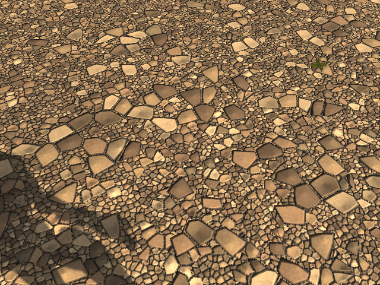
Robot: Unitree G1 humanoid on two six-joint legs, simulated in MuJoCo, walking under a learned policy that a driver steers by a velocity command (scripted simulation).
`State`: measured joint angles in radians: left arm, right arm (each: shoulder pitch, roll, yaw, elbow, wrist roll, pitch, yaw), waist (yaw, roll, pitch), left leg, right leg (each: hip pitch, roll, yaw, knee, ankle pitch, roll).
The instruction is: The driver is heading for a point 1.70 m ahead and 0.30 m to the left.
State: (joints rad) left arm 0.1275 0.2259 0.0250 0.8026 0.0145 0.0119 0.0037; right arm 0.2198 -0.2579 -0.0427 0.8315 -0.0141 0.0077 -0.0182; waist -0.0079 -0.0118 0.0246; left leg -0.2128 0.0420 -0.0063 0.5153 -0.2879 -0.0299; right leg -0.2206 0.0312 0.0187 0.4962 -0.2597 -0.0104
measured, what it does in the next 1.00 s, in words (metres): walks ahead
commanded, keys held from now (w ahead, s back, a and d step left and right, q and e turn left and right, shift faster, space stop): no key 0.46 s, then w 0.54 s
